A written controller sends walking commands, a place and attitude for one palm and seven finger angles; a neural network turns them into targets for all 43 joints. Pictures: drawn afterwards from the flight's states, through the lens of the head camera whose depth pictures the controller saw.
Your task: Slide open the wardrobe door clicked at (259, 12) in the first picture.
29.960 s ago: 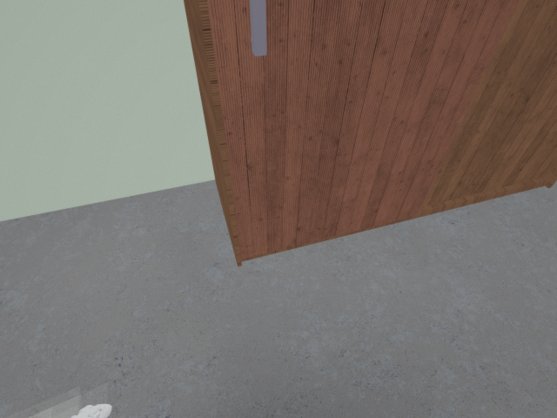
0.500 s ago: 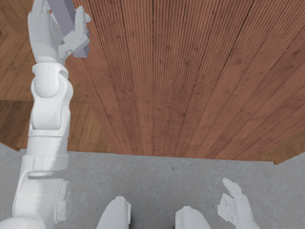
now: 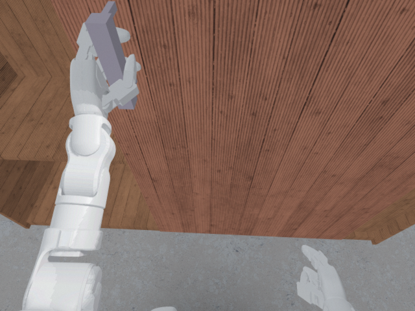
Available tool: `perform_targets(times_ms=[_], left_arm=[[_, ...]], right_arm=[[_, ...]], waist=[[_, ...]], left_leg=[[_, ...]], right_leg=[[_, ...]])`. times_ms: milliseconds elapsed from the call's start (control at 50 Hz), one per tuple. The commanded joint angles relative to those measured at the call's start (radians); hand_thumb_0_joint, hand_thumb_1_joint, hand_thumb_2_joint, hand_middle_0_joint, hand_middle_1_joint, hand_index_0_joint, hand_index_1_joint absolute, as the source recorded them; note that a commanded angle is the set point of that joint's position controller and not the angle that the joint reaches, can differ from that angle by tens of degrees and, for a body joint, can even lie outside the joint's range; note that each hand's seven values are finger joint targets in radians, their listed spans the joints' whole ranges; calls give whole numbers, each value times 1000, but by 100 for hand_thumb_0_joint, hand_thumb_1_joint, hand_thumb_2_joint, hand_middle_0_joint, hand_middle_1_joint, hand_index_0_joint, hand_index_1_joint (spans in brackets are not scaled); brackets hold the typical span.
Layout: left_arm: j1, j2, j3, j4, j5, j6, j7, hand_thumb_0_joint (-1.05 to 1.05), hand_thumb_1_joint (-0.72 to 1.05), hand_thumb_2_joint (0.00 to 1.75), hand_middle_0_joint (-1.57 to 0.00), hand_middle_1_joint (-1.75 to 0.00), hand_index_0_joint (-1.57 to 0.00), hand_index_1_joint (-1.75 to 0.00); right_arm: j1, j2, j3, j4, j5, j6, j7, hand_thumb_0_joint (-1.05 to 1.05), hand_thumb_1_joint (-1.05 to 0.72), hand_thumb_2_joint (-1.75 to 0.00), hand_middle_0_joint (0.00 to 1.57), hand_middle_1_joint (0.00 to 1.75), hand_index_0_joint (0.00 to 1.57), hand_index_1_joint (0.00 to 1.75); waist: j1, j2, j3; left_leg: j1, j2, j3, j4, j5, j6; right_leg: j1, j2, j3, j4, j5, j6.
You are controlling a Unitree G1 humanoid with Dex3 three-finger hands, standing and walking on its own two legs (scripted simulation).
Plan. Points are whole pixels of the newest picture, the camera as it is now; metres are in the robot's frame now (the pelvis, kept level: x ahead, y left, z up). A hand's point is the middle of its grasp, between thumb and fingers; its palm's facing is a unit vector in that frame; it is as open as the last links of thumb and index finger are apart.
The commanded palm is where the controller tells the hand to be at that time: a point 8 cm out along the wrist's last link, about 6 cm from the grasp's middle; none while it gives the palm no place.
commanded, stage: stop walking and hold the door there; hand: left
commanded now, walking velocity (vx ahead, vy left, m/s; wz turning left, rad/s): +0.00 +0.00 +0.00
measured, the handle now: (119, 58) +0.45 +0.18 +0.23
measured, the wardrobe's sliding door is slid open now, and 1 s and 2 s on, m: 0.66 0.66 0.66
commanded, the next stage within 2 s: loosen the grip on the handle in 0.10 s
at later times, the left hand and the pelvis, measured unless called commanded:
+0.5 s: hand (127, 81) +0.40 +0.16 +0.22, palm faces +0.25 -0.97 -0.07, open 11.5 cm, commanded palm +0.37 +0.19 +0.20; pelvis -0.04 -0.01 +0.00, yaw +0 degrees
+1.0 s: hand (128, 83) +0.41 +0.16 +0.22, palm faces +0.17 -0.98 -0.08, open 14.7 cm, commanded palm +0.38 +0.22 +0.20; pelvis -0.02 +0.00 +0.00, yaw -3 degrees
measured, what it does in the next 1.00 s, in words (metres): stands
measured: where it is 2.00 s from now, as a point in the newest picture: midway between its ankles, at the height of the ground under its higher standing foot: outside the picture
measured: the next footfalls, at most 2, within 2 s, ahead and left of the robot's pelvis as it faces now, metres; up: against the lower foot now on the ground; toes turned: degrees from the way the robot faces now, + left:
none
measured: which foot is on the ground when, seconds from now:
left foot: down 0.00-1.00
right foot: down 0.00-1.00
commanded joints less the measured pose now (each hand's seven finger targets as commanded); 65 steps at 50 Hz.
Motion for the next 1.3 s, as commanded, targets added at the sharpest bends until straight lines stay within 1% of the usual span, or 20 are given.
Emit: perform_targets(times_ms=[0, 40, 80, 160, 180, 200, 220, 240, 260, 340, 400, 460, 560, 580, 600, 640, 740, 1080, 1220, 1280], left_arm=[[-309, 139, -21, -195, 24, -69, -36, 0, 90, 90, -45, -140, -45, -140], [-293, 153, 0, -153, 23, -63, -29, 0, 90, 90, -45, -140, -45, -140], [-309, 148, -3, -126, 24, -61, -30, 0, 90, 90, -45, -140, -45, -140], [-333, 90, -58, -102, 22, -73, -35, 0, 90, 90, -45, -140, -45, -140], [-1110, 744, 417, -45, 135, -95, -34, 0, 90, 90, -45, -140, -45, -140], [-884, 256, 126, 427, 126, 9, -71, 0, 78, 84, -45, -140, -45, -140], [-687, 134, 78, 276, 49, 7, -103, 0, 66, 78, -45, -140, -45, -140], [-576, 86, 109, 271, 11, -19, -106, 0, 54, 73, -45, -140, -45, -140], [-540, 168, 190, 203, -18, -60, -90, 0, 42, 67, -45, -140, -45, -140], [-578, 48, 21, 230, 40, -200, -35, 0, -7, 43, -45, -140, -45, -140], [-679, 100, -2, 298, 75, -251, -14, 0, -43, 26, -44, -138, -44, -138], [-727, 161, 19, 349, 90, -295, -10, 0, -55, 20, -40, -133, -40, -133], [-766, 145, -15, 346, 67, -340, -38, 0, -55, 20, -33, -125, -33, -125], [-698, 404, 196, 399, 80, -338, -30, 0, -55, 20, -32, -123, -32, -123], [-715, 323, 101, 359, 78, -335, -41, 0, -55, 20, -30, -122, -30, -122], [-708, 244, 65, 375, 43, -326, -53, 0, -55, 20, -28, -118, -28, -118], [-648, 264, 113, 283, 7, -306, -42, 0, -55, 20, -25, -115, -25, -115], [-368, 299, 217, 67, -20, -187, -62, 0, -55, 20, -25, -115, -25, -115], [-472, 260, 140, 25, -25, -200, -137, 0, -55, 20, -25, -115, -25, -115], [-461, 273, 150, 39, -44, -205, -165, 0, -55, 20, -25, -115, -25, -115]], right_arm=[[-10, -105, -46, -113, 6, -23, -33, 0, -90, -90, 20, 30, 20, 30], [-11, -102, -41, -106, 3, -15, -45, 0, -90, -90, 20, 30, 20, 30], [-13, -111, -42, -98, -2, -8, -49, 0, -90, -90, 20, 30, 20, 30], [-23, -129, -42, -97, -5, 4, -44, 0, -90, -90, 20, 30, 20, 30], [15, -151, -134, -54, -15, -67, -10, 0, -90, -90, 20, 30, 20, 30], [124, -140, -91, -8, -23, -134, 4, 0, -90, -90, 20, 30, 20, 30], [203, -165, -122, -26, 11, -169, 25, 0, -90, -90, 20, 30, 20, 30], [174, -153, -116, 11, 8, -170, 19, 0, -90, -90, 20, 30, 20, 30], [180, -166, -114, 24, -10, -163, 28, 0, -90, -90, 20, 30, 20, 30], [167, -156, -106, 9, -4, -166, 56, 0, -90, -90, 20, 30, 20, 30], [146, -157, -95, 0, 6, -172, 59, 0, -90, -90, 20, 30, 20, 30], [156, -162, -91, -3, 6, -182, 52, 0, -90, -90, 20, 30, 20, 30], [175, -170, -93, 9, 6, -205, 41, 0, -90, -90, 20, 30, 20, 30], [185, -194, -101, 23, 5, -195, 29, 0, -90, -90, 20, 30, 20, 30], [164, -180, -82, 1, 5, -191, 27, 0, -90, -90, 20, 30, 20, 30], [167, -177, -85, 7, 9, -195, 20, 0, -90, -90, 20, 30, 20, 30], [154, -179, -85, 3, 3, -197, 8, 0, -90, -90, 20, 30, 20, 30], [116, -153, -72, -60, 0, -116, -5, 0, -90, -90, 20, 30, 20, 30], [115, -154, -71, -55, 9, -112, -18, 0, -90, -90, 20, 30, 20, 30], [124, -158, -72, -43, 8, -120, -24, 0, -90, -90, 20, 30, 20, 30]], waist=[[-30, -165, -475], [-26, -143, -448], [-22, -123, -442], [-23, 48, -415], [33, -206, -274], [-144, -200, -578], [-50, -15, -672], [-31, 185, -620], [-8, 193, -605], [-85, -123, -380], [-91, -45, -331], [-90, -38, -364], [-92, -28, -419], [-47, -39, -424], [-67, -3, -411], [-81, -42, -366], [-56, 3, -403], [-6, -43, -461], [-56, 32, -420], [-50, 53, -456]], left_leg=[[76, 27, -41, 54, 214, -9], [44, 12, -53, 11, 138, -4], [93, 33, -60, -34, 254, 3], [142, 145, -136, -116, 431, 54], [88, 92, -39, -9, 364, 85], [109, -61, -82, -158, 564, 36], [262, -21, -104, -132, 744, -17], [375, -10, -96, -66, 843, -44], [377, -15, -89, -59, 746, -38], [130, -16, -92, -111, 281, 17], [48, -42, -89, -139, -48, 27], [18, -58, -81, -127, -116, 36], [8, -71, -96, -112, -146, 38], [-34, -71, -92, -109, -142, 42], [-51, -83, -80, -110, -130, 47], [-37, -74, -98, -118, -148, 48], [-4, -73, -104, -117, -71, 50], [73, -70, -86, -80, 313, 42], [119, -66, -110, -67, 286, 40], [145, -70, -124, -56, 299, 35]], right_leg=[[238, -220, 159, -24, 806, -43], [237, -224, 153, -27, 759, -40], [187, -198, 120, -22, 653, -21], [92, -85, 45, -2, 287, 28], [38, -68, 175, -154, 380, 21], [117, 22, 38, 37, 632, -64], [87, 0, 6, 39, 542, -58], [-36, -6, 27, 3, 388, -34], [-26, -5, 39, -47, 331, -29], [-63, 13, 20, -82, 206, -15], [-133, 4, 55, -106, -31, -16], [-128, 2, 77, -113, -108, -19], [-126, 5, 96, -111, -164, -20], [-77, 0, 113, -119, -182, -21], [-69, -3, 116, -121, -179, -17], [-95, 2, 109, -136, -181, -17], [-59, 6, 95, -116, -86, -19], [70, 12, 59, -57, 336, -14], [-17, 20, 52, -64, 269, -17], [-30, 22, 50, -57, 264, -20]])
